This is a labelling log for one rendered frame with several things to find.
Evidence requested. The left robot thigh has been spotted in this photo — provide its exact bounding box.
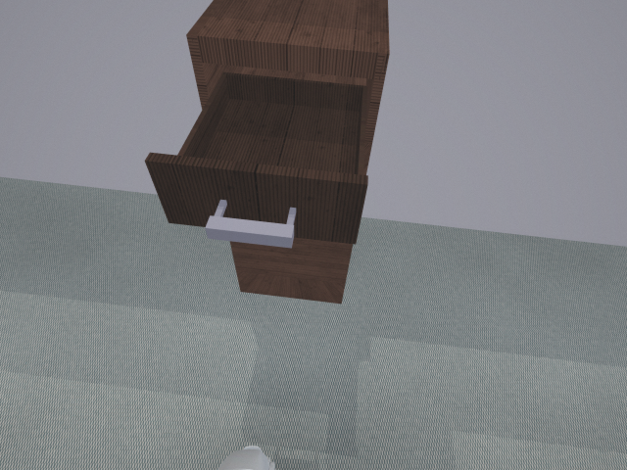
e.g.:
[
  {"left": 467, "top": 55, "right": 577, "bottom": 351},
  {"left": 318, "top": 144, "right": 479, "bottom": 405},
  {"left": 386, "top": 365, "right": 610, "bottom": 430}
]
[{"left": 217, "top": 449, "right": 275, "bottom": 470}]

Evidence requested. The handle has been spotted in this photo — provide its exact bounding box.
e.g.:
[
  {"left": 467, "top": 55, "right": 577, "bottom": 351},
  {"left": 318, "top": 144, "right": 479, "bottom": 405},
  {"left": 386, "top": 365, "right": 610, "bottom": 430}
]
[{"left": 205, "top": 200, "right": 296, "bottom": 249}]

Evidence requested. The drawer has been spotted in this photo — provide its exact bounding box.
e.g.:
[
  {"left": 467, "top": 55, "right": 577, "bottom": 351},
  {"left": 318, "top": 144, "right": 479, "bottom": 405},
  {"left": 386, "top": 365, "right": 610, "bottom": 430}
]
[{"left": 145, "top": 72, "right": 368, "bottom": 244}]

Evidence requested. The cabinet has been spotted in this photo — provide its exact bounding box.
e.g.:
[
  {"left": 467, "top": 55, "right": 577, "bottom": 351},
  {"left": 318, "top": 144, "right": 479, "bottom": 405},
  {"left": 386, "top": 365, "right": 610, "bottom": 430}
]
[{"left": 186, "top": 0, "right": 390, "bottom": 304}]

